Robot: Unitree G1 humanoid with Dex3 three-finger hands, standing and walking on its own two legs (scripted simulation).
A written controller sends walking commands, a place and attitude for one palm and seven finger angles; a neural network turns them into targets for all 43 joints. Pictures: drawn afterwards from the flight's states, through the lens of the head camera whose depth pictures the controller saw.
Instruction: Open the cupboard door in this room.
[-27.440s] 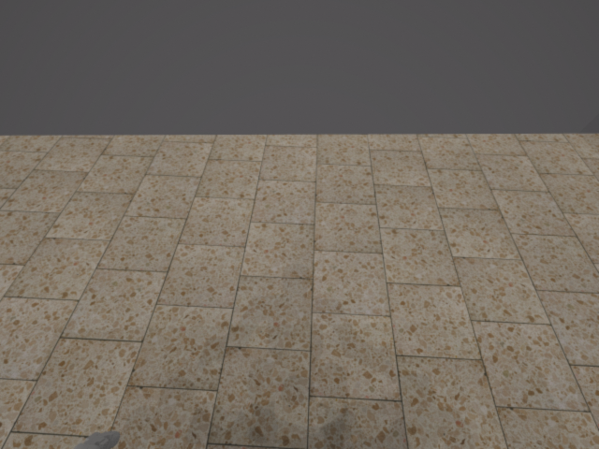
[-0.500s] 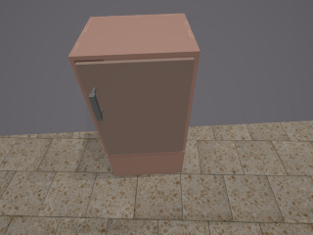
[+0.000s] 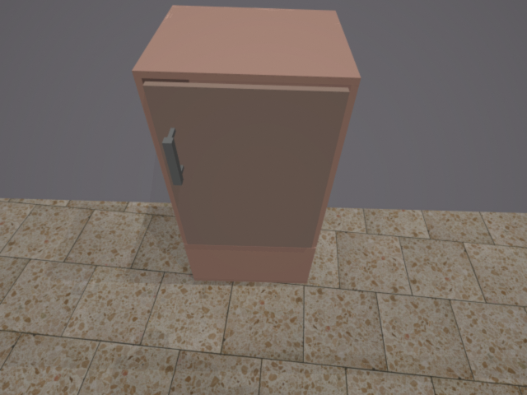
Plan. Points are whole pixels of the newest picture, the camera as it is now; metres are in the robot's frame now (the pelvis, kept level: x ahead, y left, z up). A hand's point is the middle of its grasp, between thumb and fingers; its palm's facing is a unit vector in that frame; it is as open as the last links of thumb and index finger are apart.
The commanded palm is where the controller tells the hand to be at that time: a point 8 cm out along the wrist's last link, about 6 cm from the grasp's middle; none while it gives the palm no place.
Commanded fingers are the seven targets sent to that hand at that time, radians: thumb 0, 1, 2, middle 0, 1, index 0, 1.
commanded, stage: look again from close up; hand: left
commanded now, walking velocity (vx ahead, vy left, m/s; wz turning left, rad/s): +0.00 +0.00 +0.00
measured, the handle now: (175, 157) +0.63 +0.25 -0.04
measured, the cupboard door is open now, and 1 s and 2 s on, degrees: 0 0 0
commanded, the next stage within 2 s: shuffle to correct the standing spot in 0.40 s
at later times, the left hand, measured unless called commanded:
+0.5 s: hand out of the picture +0.01 +0.25 -0.16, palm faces +0.00 -0.97 -0.26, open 7.4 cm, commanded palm none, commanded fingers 0.00 0.90 0.90 -0.20 -0.30 -0.20 -0.30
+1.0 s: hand out of the picture -0.05 +0.19 -0.18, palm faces +0.03 -0.99 -0.14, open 7.4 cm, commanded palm none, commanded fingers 0.00 0.90 0.90 -0.20 -0.30 -0.20 -0.30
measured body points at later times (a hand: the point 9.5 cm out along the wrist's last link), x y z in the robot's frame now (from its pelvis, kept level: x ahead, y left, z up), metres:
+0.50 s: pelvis -0.03 +0.05 +0.00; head -0.05 +0.05 +0.45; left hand +0.01 +0.30 -0.14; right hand +0.02 -0.20 -0.14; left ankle +0.02 +0.14 -0.73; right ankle -0.02 -0.10 -0.73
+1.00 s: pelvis +0.02 +0.04 -0.01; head +0.01 +0.04 +0.44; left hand -0.05 +0.25 -0.16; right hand -0.03 -0.17 -0.16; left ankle +0.02 +0.14 -0.73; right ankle -0.02 -0.10 -0.73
